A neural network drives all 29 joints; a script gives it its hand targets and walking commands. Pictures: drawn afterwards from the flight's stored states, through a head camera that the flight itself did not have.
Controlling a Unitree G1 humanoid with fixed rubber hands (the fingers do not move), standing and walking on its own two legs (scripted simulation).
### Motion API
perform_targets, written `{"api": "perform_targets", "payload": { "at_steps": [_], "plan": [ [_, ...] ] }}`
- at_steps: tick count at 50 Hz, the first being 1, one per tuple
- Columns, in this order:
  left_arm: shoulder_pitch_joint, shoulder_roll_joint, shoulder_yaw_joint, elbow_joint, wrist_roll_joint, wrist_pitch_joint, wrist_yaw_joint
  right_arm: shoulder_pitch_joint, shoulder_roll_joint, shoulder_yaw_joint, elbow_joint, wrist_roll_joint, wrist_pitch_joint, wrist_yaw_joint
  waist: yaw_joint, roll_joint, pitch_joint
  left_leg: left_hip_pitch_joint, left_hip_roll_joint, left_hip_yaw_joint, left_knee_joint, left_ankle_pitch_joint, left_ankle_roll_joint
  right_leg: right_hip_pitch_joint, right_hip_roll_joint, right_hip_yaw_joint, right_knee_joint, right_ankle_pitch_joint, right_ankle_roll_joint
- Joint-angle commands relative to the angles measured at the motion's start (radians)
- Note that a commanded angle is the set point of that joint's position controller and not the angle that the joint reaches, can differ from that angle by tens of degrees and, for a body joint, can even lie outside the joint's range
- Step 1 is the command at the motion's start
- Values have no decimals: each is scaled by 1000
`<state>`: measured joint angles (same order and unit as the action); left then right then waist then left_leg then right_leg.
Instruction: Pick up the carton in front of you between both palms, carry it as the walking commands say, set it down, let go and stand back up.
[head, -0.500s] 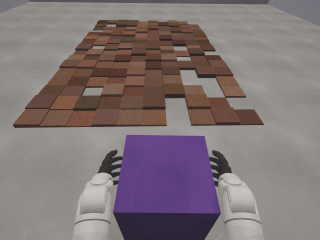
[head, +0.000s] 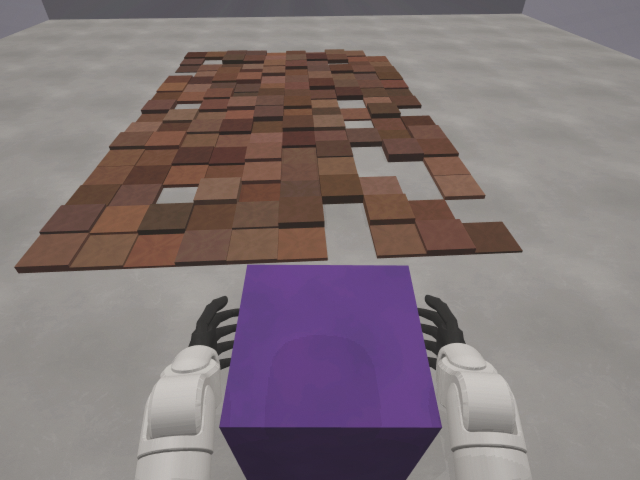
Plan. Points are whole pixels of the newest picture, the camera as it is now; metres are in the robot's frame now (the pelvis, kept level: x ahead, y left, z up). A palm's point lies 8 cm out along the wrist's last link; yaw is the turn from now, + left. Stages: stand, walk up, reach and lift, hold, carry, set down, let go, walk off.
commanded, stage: carry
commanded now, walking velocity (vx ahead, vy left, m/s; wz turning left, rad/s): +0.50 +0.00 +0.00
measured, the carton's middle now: (326, 381) +0.29 +0.01 +0.00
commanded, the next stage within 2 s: none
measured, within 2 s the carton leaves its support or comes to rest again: neither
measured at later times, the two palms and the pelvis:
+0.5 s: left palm (233, 236) +0.48 +0.15 +0.09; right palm (423, 241) +0.47 -0.14 +0.09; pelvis +0.21 +0.01 +0.01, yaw +0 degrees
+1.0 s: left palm (274, 150) +0.80 +0.12 +0.09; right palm (406, 150) +0.81 -0.18 +0.08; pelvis +0.54 -0.04 +0.01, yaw +2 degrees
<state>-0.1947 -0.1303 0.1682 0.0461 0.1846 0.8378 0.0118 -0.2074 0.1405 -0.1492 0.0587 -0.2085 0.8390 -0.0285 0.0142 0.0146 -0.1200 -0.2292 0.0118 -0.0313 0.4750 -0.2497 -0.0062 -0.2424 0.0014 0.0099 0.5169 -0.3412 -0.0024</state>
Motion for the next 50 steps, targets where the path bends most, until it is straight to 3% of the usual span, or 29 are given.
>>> {"api": "perform_targets", "payload": {
  "at_steps": [1,2,3,4,5,7,11,13,14,15,16,17,18,19,20,22,25,30,32,33,34,35,36,37,39,41,42,46,50],
  "plan": [
    [-568,-876,-715,-131,-344,46,-204,-520,836,674,-160,327,50,199,-13,70,-144,-100,137,-99,-146,-412,79,65,-21,-37,-135,-122,-19],
    [-552,-858,-720,-145,-354,77,-197,-530,826,690,-185,347,83,196,-4,-55,-121,-202,78,0,6,-352,41,127,-124,119,-225,-216,-55],
    [-521,-829,-716,-152,-359,109,-189,-531,819,703,-201,365,117,194,7,-231,-106,-359,11,112,235,-263,2,228,-271,350,-334,-292,-118],
    [-499,-810,-710,-163,-361,138,-179,-546,813,720,-218,394,147,195,13,-275,-49,-500,10,133,272,-268,-4,281,-351,477,-356,-175,-175],
    [-495,-801,-713,-206,-364,163,-169,-559,826,743,-237,429,172,197,24,-221,-43,-534,36,107,275,-276,7,300,-361,473,-339,-40,-210],
    [-498,-818,-741,-292,-399,210,-156,-532,849,766,-277,483,210,197,20,-139,-123,-476,33,122,210,-220,8,343,-327,337,-305,114,-185],
    [-431,-857,-783,-401,-451,284,-160,-432,868,764,-369,497,276,182,13,-193,-185,-258,-21,217,23,-47,-7,281,-235,119,-256,233,-128],
    [-371,-862,-789,-422,-462,316,-170,-362,860,754,-400,478,305,175,-3,-131,-211,62,-35,259,-128,85,-2,89,-183,3,-125,220,-88],
    [-348,-856,-787,-431,-464,328,-174,-326,853,751,-412,468,317,172,-14,-76,-258,294,24,202,-126,72,20,-65,-158,-44,-1,227,-57],
    [-340,-849,-786,-443,-471,342,-181,-279,828,742,-424,450,329,168,-36,102,-300,465,239,-97,-213,-163,88,-262,-102,-122,254,59,-12],
    [-407,-829,-792,-480,-488,362,-185,-297,844,734,-408,442,334,166,-41,291,-261,553,433,-448,-265,-175,225,-540,-3,-150,443,-159,5],
    [-469,-827,-801,-493,-504,372,-189,-356,849,734,-443,456,342,164,-38,192,-218,498,466,-479,-250,-113,272,-607,-66,-54,571,-185,-23],
    [-496,-833,-797,-494,-521,378,-192,-399,857,736,-471,473,352,162,-39,110,-195,432,441,-409,-248,-45,259,-618,-103,-33,619,-160,-33],
    [-501,-841,-794,-488,-531,381,-192,-434,860,738,-490,485,361,160,-37,37,-196,383,412,-327,-272,-48,224,-585,-129,-27,604,-96,-31],
    [-499,-847,-788,-483,-533,384,-189,-456,860,743,-501,497,368,160,-35,12,-181,334,385,-245,-305,-63,190,-549,-144,-34,536,-49,-26],
    [-477,-849,-778,-464,-516,389,-176,-467,856,751,-498,518,382,164,-35,58,-162,300,325,-103,-338,19,158,-491,-127,-85,400,28,-5],
    [-418,-849,-754,-418,-475,398,-157,-438,844,750,-458,533,399,178,-32,91,-143,287,265,29,-319,172,144,-429,-94,-145,208,121,13],
    [-413,-860,-741,-412,-446,399,-148,-427,843,744,-433,529,403,196,-35,151,-87,243,234,143,-262,327,101,-263,-52,-232,16,269,-8],
    [-410,-871,-742,-412,-447,395,-152,-438,847,749,-444,525,400,198,-16,135,-119,202,214,213,-112,454,72,-77,-10,-285,-39,265,-23],
    [-399,-873,-739,-406,-446,393,-155,-430,846,752,-449,521,399,198,-7,100,-174,140,175,262,46,503,47,102,28,-320,-54,200,-29],
    [-383,-873,-738,-400,-443,389,-158,-428,836,751,-452,517,397,199,14,39,-244,3,149,263,254,369,18,306,-63,-203,-57,140,-33],
    [-376,-851,-727,-385,-429,381,-163,-431,850,760,-467,518,401,199,20,-224,-327,-264,48,237,589,90,-41,502,-378,319,-205,-97,-161],
    [-361,-883,-733,-366,-434,373,-166,-439,847,762,-469,516,397,201,17,-304,-313,-449,-12,129,751,-213,-28,532,-461,538,-324,-13,-231],
    [-380,-911,-745,-400,-447,365,-170,-443,877,768,-458,515,386,204,9,-231,-299,-484,58,53,828,-205,9,502,-440,430,-299,117,-219],
    [-431,-975,-775,-437,-472,341,-176,-458,921,782,-472,517,357,207,2,-56,-281,-467,126,30,782,-107,32,388,-381,241,-259,307,-162],
    [-444,-995,-796,-460,-492,324,-181,-435,960,794,-465,512,334,200,0,-88,-280,-406,135,53,669,-28,31,323,-336,100,-281,342,-115],
    [-427,-993,-802,-466,-498,318,-186,-407,964,796,-460,501,322,194,1,-112,-280,-401,126,74,627,-10,27,327,-321,60,-291,360,-112],
    [-362,-949,-810,-470,-505,307,-204,-327,951,799,-455,457,294,172,3,-144,-221,-467,103,140,423,64,1,370,-287,-39,-318,435,-126],
    [-335,-892,-799,-497,-497,315,-204,-321,909,800,-503,463,305,165,5,-151,-133,-444,74,202,183,158,5,362,-246,-124,-320,502,-117]
  ]
}}
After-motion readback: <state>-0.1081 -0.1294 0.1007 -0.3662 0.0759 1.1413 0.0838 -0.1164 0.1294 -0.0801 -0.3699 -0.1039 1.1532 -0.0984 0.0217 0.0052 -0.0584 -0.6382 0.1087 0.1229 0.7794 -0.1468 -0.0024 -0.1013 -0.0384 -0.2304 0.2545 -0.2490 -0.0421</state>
